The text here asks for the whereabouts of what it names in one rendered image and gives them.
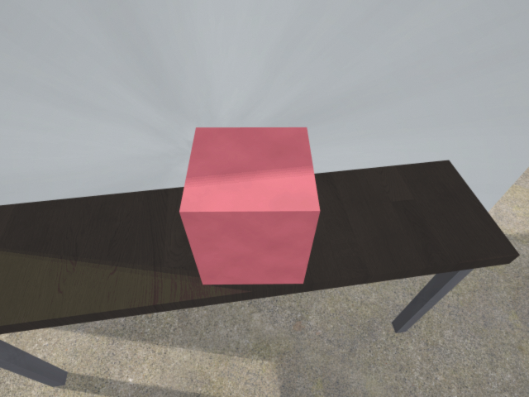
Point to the carton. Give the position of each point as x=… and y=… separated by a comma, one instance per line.
x=250, y=206

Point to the table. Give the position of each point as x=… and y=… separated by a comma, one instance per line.
x=80, y=260

